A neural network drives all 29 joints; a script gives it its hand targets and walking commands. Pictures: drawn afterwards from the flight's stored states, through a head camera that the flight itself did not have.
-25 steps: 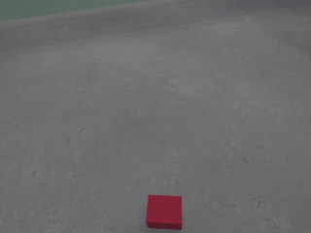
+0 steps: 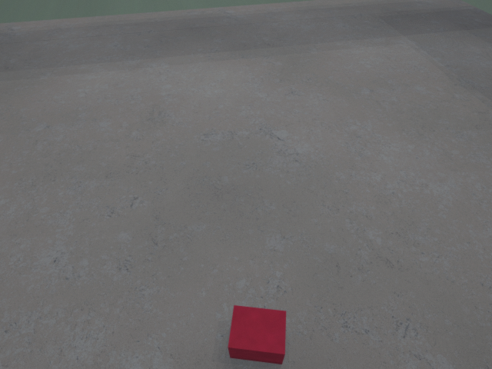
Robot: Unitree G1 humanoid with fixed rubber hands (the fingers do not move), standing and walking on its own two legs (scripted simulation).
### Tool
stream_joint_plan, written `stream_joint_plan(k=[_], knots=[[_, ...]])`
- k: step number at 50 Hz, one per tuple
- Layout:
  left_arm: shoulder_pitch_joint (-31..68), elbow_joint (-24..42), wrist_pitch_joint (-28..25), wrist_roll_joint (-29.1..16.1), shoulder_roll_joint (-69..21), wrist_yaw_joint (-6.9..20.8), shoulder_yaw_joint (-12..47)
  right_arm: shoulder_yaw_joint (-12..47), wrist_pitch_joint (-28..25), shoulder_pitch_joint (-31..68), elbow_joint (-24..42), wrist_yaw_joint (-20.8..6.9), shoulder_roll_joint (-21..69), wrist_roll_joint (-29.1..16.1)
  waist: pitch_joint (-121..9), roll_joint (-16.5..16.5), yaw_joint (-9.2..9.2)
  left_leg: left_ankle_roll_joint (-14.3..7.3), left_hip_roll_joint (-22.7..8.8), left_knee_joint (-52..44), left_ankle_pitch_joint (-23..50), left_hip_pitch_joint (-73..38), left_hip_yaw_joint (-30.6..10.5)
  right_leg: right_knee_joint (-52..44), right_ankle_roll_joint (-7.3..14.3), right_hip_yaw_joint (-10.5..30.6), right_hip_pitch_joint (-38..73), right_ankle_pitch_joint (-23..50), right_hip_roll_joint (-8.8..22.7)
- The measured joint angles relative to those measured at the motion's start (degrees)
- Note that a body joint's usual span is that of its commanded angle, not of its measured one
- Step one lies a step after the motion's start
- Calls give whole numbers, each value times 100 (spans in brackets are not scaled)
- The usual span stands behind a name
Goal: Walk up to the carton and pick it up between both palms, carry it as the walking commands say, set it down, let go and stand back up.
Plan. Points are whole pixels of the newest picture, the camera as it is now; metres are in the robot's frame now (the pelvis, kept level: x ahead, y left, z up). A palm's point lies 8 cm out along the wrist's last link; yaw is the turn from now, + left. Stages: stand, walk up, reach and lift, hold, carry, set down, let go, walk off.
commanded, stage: walk up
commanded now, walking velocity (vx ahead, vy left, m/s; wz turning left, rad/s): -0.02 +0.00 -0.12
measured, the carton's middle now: (257, 334) +0.41 +0.00 -0.70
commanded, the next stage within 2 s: stand in 1.76 s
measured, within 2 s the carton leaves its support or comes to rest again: neither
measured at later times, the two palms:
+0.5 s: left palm out of the picture +0.06 +0.24 -0.13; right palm out of the picture +0.02 -0.25 -0.13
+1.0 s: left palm out of the picture +0.05 +0.25 -0.13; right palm out of the picture +0.00 -0.24 -0.14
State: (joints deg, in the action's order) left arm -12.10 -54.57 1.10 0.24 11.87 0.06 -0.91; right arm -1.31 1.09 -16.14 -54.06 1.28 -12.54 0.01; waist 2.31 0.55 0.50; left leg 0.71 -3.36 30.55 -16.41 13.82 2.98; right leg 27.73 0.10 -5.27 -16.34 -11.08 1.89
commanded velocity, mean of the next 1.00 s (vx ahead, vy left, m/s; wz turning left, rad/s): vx -0.11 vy -0.01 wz -0.09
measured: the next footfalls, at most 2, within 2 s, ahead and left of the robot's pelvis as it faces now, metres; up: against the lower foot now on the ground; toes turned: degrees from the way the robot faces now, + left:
left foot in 1.42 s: -0.01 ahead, +0.14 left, +0.00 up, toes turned -2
right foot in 1.62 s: +0.01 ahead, -0.10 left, +0.00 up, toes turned +0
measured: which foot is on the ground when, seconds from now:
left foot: down 0.00-1.00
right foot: down 0.00-1.00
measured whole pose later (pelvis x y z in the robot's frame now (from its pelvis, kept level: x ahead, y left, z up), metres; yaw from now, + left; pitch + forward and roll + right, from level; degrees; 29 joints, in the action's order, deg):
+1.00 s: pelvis -0.02 +0.01 +0.00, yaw -3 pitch -1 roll +0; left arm -12.1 -54.6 2.0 0.2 11.9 -0.2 -0.9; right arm -1.3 3.1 -16.1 -54.1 1.4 -12.5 0.0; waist 2.3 0.8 0.5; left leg 0.7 -3.3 30.5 -15.5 13.8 6.3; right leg 28.9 0.1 -2.0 -18.3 -9.6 1.9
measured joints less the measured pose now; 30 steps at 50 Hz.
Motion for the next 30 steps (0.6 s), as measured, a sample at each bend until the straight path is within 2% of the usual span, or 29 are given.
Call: stream_joint_plan(k=[30], knots=[[0,0,60,0,0,-11,0,0,144,0,1,13,0,0,0,8,0,0,3,0,41,-1,165,29,0,162,-84,88,-2]])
